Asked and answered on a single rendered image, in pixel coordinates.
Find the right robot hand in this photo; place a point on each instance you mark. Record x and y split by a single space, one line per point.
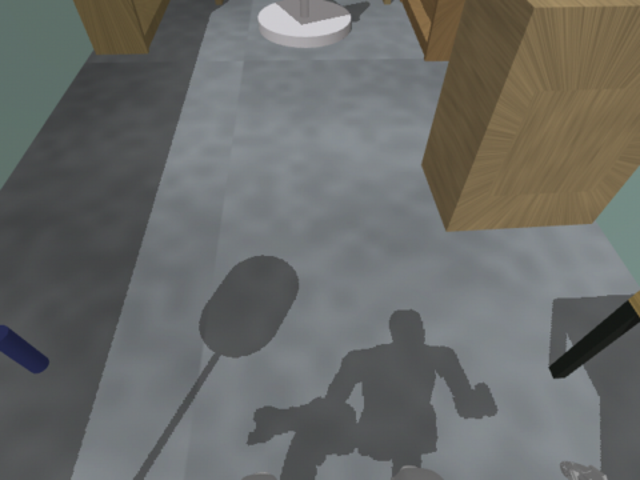
574 471

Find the office chair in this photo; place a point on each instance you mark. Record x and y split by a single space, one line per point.
304 23

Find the can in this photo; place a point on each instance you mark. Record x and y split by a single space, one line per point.
21 351

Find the bookshelf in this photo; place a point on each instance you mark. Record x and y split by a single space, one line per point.
435 23
121 26

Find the chair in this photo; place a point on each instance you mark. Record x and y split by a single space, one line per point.
614 326

